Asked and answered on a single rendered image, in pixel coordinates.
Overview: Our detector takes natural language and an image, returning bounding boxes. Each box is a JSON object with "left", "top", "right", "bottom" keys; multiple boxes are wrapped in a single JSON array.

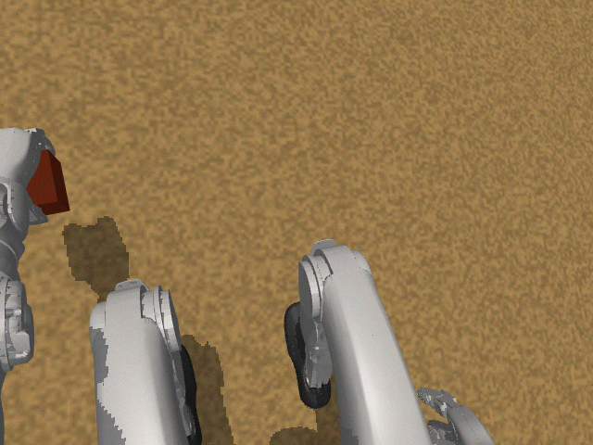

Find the right robot hand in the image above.
[{"left": 417, "top": 388, "right": 496, "bottom": 445}]

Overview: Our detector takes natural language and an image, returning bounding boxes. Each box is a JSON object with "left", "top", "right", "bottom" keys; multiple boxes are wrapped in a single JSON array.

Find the left robot foot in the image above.
[{"left": 180, "top": 345, "right": 202, "bottom": 445}]

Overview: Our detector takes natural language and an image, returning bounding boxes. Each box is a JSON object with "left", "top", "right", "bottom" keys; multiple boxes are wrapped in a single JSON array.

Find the small box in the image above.
[{"left": 26, "top": 149, "right": 70, "bottom": 215}]

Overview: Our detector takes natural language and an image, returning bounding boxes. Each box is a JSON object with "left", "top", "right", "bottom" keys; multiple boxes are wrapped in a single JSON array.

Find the left robot arm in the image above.
[{"left": 0, "top": 177, "right": 34, "bottom": 445}]

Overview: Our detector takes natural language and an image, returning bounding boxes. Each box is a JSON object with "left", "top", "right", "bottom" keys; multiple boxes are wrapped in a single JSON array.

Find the left robot hand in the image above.
[{"left": 0, "top": 127, "right": 56, "bottom": 225}]

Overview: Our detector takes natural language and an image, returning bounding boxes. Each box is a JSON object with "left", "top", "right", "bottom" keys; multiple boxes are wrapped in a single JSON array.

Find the right robot foot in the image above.
[{"left": 284, "top": 302, "right": 331, "bottom": 409}]

